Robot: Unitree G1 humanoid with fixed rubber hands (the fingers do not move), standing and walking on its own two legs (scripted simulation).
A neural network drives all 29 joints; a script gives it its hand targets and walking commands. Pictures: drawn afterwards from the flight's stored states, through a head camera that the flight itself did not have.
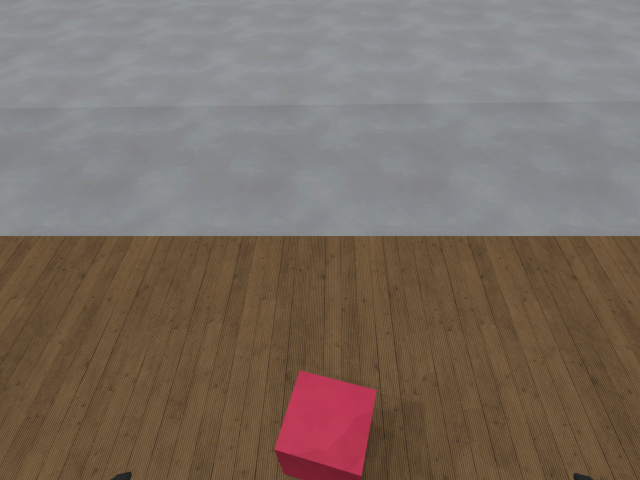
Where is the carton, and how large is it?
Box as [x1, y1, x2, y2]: [274, 371, 376, 479]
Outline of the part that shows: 299,371 274,449 284,473 302,479 360,479 376,390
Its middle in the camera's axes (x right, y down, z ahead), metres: +0.02 +0.54 +1.05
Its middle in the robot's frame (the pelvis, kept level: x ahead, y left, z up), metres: +0.38 +0.04 -0.66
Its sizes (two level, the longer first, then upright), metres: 0.210 0.200 0.250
